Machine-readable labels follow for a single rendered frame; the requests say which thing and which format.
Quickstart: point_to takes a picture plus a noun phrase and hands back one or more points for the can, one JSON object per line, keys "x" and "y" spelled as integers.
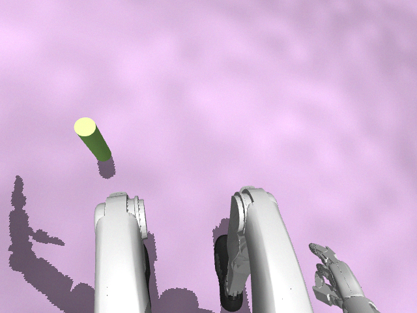
{"x": 87, "y": 130}

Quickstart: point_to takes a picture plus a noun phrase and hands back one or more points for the right robot hand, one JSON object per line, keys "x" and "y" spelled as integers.
{"x": 344, "y": 283}

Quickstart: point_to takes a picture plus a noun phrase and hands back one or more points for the right robot foot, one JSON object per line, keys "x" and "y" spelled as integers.
{"x": 221, "y": 259}

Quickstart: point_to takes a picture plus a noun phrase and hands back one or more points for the right robot arm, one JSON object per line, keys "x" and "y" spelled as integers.
{"x": 359, "y": 304}

